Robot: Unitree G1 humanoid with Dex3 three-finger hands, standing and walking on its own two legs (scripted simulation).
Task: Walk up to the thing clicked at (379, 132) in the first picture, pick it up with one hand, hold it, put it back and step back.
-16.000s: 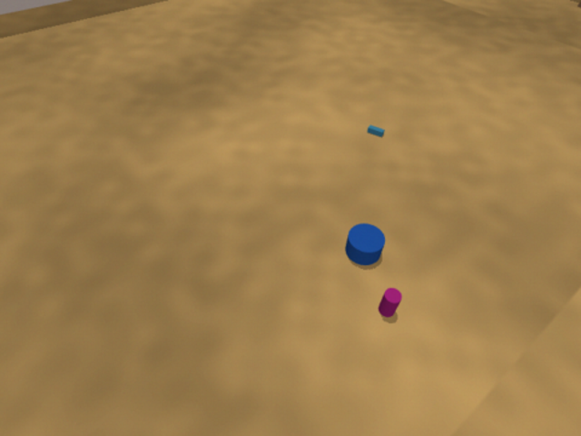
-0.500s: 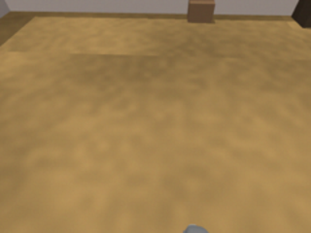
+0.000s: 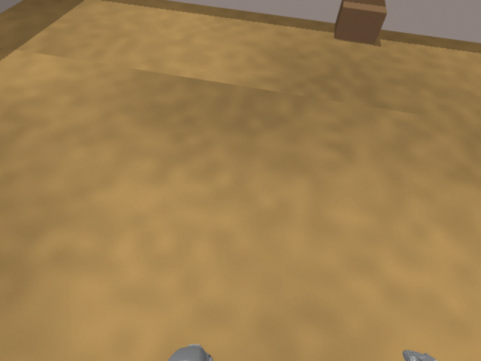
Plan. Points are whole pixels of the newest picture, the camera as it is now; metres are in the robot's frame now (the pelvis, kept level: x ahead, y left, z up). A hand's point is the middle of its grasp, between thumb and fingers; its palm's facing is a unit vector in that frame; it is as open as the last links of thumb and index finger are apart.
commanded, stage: walk up
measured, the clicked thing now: out of the picture -0.32 -0.47 -0.74
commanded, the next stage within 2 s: none
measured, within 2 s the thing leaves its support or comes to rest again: neither
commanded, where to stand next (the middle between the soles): +0.26 +0.01 m, yaw -2 degrees
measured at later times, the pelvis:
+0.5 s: pelvis +0.16 -0.01 +0.00, yaw -3 degrees
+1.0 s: pelvis +0.20 +0.03 +0.01, yaw -3 degrees
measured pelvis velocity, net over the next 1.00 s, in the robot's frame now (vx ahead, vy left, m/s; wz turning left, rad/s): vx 0.20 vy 0.03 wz -0.04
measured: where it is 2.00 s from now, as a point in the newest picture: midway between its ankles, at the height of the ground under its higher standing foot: outside the picture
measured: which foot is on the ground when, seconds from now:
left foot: down 0.00-0.48, up 0.50-0.78, down 0.80-1.00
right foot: down 0.00-0.02, up 0.04-0.44, down 0.46-1.00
